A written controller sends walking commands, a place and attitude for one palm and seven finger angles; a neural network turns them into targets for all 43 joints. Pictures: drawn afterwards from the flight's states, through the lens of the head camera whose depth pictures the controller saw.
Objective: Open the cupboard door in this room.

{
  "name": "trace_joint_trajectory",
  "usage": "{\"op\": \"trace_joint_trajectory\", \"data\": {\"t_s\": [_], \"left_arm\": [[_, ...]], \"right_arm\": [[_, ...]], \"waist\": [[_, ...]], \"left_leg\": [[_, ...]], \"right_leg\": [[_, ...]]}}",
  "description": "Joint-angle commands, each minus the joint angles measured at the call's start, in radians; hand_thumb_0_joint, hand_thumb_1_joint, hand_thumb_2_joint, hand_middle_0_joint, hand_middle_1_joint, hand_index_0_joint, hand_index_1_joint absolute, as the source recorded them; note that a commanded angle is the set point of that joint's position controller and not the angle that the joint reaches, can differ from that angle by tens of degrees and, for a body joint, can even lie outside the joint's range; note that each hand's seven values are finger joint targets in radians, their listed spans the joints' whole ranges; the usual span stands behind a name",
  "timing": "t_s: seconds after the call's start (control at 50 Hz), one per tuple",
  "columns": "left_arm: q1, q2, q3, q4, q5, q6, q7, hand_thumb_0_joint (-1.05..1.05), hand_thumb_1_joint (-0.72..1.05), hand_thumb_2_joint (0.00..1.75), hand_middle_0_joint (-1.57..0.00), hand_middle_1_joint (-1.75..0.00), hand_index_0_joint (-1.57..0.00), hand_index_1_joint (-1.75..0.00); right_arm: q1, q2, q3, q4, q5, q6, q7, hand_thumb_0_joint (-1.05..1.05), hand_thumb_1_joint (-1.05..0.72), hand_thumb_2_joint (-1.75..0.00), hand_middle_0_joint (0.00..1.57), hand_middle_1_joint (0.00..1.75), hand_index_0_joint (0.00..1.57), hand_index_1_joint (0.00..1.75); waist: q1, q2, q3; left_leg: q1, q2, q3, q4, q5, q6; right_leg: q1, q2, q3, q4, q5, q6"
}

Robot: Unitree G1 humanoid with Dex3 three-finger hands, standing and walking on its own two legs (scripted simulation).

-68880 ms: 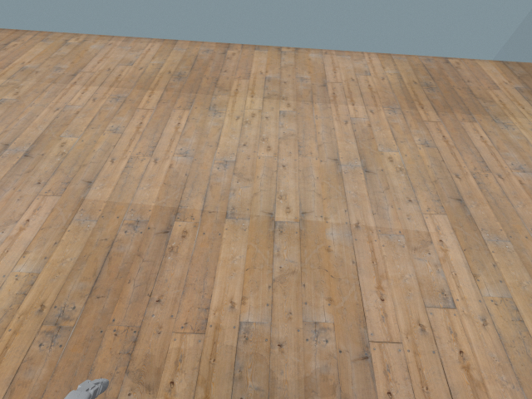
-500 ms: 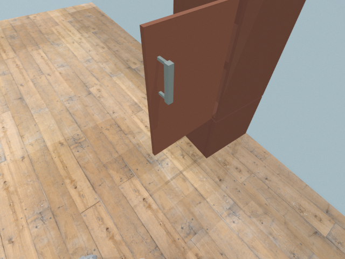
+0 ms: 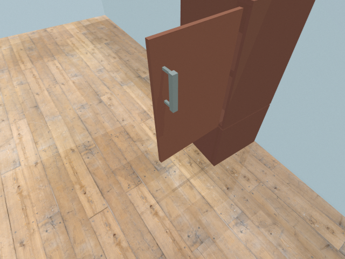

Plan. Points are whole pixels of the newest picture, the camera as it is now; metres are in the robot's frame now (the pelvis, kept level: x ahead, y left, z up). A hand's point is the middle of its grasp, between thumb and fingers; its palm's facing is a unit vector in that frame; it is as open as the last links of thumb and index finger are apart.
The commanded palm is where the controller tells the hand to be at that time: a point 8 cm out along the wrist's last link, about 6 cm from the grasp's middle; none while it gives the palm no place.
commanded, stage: let the arm hang, fingers relaxed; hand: left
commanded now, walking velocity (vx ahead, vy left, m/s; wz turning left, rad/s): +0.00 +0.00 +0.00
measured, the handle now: (169, 90) +0.60 +0.05 +0.06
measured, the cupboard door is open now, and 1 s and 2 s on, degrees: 94 94 94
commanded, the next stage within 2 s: look to check the result in 0.32 s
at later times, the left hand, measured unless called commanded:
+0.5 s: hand out of the picture +0.00 +0.16 -0.17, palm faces +0.05 -0.98 -0.19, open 7.4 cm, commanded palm none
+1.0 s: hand out of the picture +0.03 +0.15 -0.17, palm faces +0.05 -0.98 -0.20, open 7.4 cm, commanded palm none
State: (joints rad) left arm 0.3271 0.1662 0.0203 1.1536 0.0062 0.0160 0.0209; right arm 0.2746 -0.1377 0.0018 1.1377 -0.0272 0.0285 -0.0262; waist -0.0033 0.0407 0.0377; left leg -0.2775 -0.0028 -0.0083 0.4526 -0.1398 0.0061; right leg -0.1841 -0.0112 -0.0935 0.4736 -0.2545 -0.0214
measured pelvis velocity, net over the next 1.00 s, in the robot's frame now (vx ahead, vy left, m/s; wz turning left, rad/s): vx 0.03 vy -0.02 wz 0.00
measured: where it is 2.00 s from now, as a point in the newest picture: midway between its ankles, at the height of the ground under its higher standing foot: outside the picture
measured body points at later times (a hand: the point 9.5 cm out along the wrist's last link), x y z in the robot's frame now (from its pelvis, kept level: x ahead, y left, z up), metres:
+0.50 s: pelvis +0.02 -0.01 +0.00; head +0.03 -0.02 +0.45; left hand +0.00 +0.21 -0.16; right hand +0.00 -0.22 -0.16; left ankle +0.07 +0.11 -0.74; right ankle +0.00 -0.11 -0.74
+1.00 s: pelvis +0.03 -0.02 +0.00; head +0.05 -0.03 +0.45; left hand +0.03 +0.20 -0.15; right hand +0.05 -0.24 -0.16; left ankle +0.07 +0.11 -0.74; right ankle +0.00 -0.11 -0.74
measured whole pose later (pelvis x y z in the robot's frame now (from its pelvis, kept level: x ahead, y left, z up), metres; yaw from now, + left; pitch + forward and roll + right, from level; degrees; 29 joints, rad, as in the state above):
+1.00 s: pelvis +0.03 -0.02 +0.00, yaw +0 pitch -2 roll +0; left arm 0.26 0.15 0.02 1.15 0.00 -0.01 0.02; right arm 0.22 -0.16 0.00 1.16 -0.02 0.01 -0.04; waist 0.00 0.01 0.06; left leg -0.21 0.01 -0.02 0.41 -0.17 -0.02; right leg -0.11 0.01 -0.10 0.41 -0.28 -0.04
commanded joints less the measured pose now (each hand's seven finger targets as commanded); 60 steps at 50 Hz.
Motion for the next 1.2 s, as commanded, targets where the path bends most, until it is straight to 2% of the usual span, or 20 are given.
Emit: {"op": "trace_joint_trajectory", "data": {"t_s": [0.0,0.12,0.16,0.24,0.44,0.48,0.6,0.92,0.98,1.1,1.18], "left_arm": [[0.057,0.089,0.014,-0.027,0.004,-0.016,0.012,0.0,0.9,0.9,-0.2,-0.3,-0.2,-0.3],[0.043,0.079,0.018,-0.029,0.003,-0.024,0.014,0.0,0.9,0.9,-0.2,-0.3,-0.2,-0.3],[0.04,0.075,0.017,-0.03,0.002,-0.024,0.014,0.0,0.9,0.9,-0.2,-0.3,-0.2,-0.3],[0.028,0.07,0.019,-0.029,0.001,-0.024,0.014,0.0,0.9,0.9,-0.2,-0.3,-0.2,-0.3],[0.024,0.07,0.019,-0.027,0.001,-0.026,0.014,0.0,0.9,0.9,-0.2,-0.3,-0.2,-0.3],[0.026,0.07,0.018,-0.028,0.001,-0.027,0.014,0.0,0.9,0.9,-0.2,-0.3,-0.2,-0.3],[0.028,0.076,0.018,-0.026,0.001,-0.028,0.014,0.0,0.9,0.9,-0.2,-0.3,-0.2,-0.3],[0.006,0.095,0.019,-0.029,0.0,-0.036,0.015,0.0,0.9,0.9,-0.2,-0.3,-0.2,-0.3],[0.004,0.098,0.019,-0.029,0.0,-0.035,0.014,0.0,0.9,0.9,-0.2,-0.3,-0.2,-0.3],[-0.001,0.111,0.021,-0.037,0.001,-0.038,0.015,0.0,0.9,0.9,-0.2,-0.3,-0.2,-0.3],[-0.009,0.111,0.02,-0.041,-0.001,-0.038,0.014,0.0,0.9,0.9,-0.2,-0.3,-0.2,-0.3]], "right_arm": [[0.051,-0.093,-0.016,-0.022,0.003,-0.014,-0.003,0.0,-0.9,-0.9,0.2,0.3,0.2,0.3],[0.056,-0.074,-0.014,-0.015,0.002,-0.022,-0.005,0.0,-0.9,-0.9,0.2,0.3,0.2,0.3],[0.053,-0.069,-0.013,-0.013,0.002,-0.021,-0.005,0.0,-0.9,-0.9,0.2,0.3,0.2,0.3],[0.057,-0.065,-0.013,-0.011,0.002,-0.021,-0.007,0.0,-0.9,-0.9,0.2,0.3,0.2,0.3],[0.044,-0.078,-0.015,-0.014,0.004,-0.023,-0.01,0.0,-0.9,-0.9,0.2,0.3,0.2,0.3],[0.043,-0.08,-0.016,-0.014,0.005,-0.023,-0.01,0.0,-0.9,-0.9,0.2,0.3,0.2,0.3],[0.027,-0.091,-0.016,-0.013,0.007,-0.022,-0.01,0.0,-0.9,-0.9,0.2,0.3,0.2,0.3],[-0.007,-0.115,-0.015,-0.011,0.007,-0.031,-0.014,0.0,-0.9,-0.9,0.2,0.3,0.2,0.3],[-0.011,-0.115,-0.013,-0.009,0.006,-0.03,-0.014,0.0,-0.9,-0.9,0.2,0.3,0.2,0.3],[-0.02,-0.127,-0.016,-0.016,0.008,-0.029,-0.014,0.0,-0.9,-0.9,0.2,0.3,0.2,0.3],[-0.023,-0.128,-0.015,-0.013,0.006,-0.03,-0.014,0.0,-0.9,-0.9,0.2,0.3,0.2,0.3]], "waist": [[0.005,-0.039,0.073],[0.005,-0.023,0.047],[0.004,-0.008,0.054],[0.001,-0.015,0.06],[0.0,-0.015,0.041],[-0.001,-0.044,0.042],[0.001,-0.036,0.053],[0.001,-0.038,0.016],[0.002,-0.027,0.023],[0.004,-0.056,0.021],[0.002,-0.036,0.019]], "left_leg": [[0.01,0.082,-0.095,-0.117,-0.121,0.028],[0.013,0.077,-0.08,-0.104,-0.035,0.022],[0.023,0.074,-0.072,-0.098,-0.031,0.018],[0.024,0.075,-0.071,-0.092,-0.017,0.016],[0.052,0.083,-0.076,-0.094,0.006,0.019],[0.056,0.082,-0.068,-0.086,0.011,0.017],[0.075,0.084,-0.067,-0.083,0.031,0.019],[0.102,0.092,-0.062,-0.079,0.125,0.017],[0.101,0.09,-0.06,-0.084,0.12,0.015],[0.108,0.09,-0.054,-0.076,0.123,0.015],[0.108,0.092,-0.054,-0.083,0.121,0.013]], "right_leg": [[-0.098,-0.09,0.101,-0.151,-0.148,-0.033],[-0.044,-0.099,0.098,-0.147,-0.067,-0.029],[-0.057,-0.104,0.102,-0.155,-0.07,-0.031],[-0.052,-0.104,0.103,-0.163,-0.067,-0.032],[-0.035,-0.099,0.101,-0.16,-0.032,-0.03],[-0.037,-0.103,0.102,-0.17,-0.035,-0.03],[-0.045,-0.102,0.102,-0.175,-0.026,-0.029],[0.021,-0.109,0.096,-0.166,0.127,-0.024],[0.023,-0.109,0.1,-0.173,0.128,-0.023],[0.03,-0.111,0.098,-0.184,0.16,-0.017],[0.039,-0.111,0.098,-0.184,0.157,-0.019]]}}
